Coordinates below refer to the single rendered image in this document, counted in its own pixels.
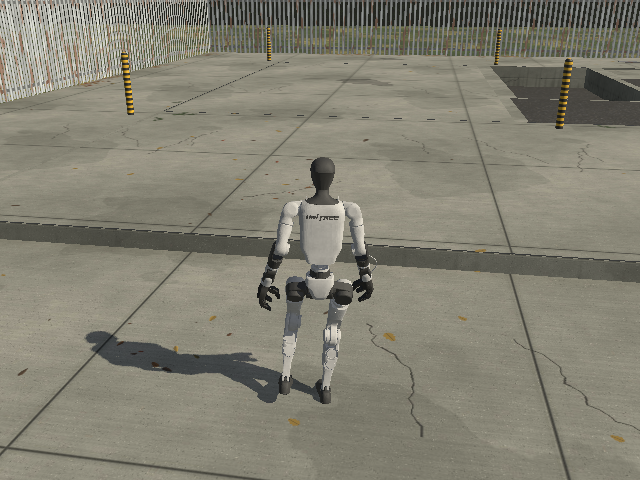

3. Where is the robot left forearm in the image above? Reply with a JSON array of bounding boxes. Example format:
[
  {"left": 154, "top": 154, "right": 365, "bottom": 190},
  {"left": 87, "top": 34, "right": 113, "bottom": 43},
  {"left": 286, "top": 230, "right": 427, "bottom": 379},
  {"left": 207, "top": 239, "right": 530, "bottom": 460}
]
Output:
[{"left": 261, "top": 241, "right": 283, "bottom": 287}]

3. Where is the robot left hand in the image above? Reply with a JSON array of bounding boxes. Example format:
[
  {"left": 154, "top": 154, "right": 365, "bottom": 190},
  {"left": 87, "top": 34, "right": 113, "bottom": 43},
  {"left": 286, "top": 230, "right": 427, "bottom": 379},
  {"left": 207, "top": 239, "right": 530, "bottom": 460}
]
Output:
[{"left": 257, "top": 283, "right": 280, "bottom": 311}]

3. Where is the robot left upper arm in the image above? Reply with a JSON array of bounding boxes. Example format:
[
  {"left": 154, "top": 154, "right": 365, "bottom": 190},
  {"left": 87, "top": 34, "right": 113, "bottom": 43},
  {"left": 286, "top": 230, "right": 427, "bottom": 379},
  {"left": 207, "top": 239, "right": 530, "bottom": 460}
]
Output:
[{"left": 274, "top": 200, "right": 302, "bottom": 256}]

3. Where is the right robot foot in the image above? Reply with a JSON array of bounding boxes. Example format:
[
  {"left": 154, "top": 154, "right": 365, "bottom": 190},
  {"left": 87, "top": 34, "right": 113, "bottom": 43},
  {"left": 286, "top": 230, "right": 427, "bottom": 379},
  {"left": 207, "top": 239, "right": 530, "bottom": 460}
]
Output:
[{"left": 316, "top": 379, "right": 331, "bottom": 404}]

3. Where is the robot right hand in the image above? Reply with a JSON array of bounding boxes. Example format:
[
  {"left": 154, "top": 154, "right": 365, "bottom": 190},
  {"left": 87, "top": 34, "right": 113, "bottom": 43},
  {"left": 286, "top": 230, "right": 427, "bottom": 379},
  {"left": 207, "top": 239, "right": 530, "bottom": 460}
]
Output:
[{"left": 352, "top": 278, "right": 374, "bottom": 302}]

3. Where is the robot torso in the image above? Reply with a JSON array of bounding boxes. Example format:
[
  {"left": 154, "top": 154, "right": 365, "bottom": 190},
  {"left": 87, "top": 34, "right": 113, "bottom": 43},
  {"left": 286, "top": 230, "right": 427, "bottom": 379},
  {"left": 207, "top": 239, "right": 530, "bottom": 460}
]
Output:
[{"left": 298, "top": 196, "right": 345, "bottom": 300}]

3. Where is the robot right upper arm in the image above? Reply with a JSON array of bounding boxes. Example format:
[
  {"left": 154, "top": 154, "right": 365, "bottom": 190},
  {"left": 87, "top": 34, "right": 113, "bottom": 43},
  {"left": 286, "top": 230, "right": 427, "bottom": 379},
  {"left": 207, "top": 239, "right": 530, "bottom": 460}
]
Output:
[{"left": 342, "top": 201, "right": 366, "bottom": 256}]

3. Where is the robot right forearm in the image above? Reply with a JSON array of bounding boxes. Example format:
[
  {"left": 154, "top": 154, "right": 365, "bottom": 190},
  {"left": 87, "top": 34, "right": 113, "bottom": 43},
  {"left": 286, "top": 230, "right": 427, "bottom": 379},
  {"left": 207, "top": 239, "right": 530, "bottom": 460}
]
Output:
[{"left": 355, "top": 241, "right": 372, "bottom": 282}]

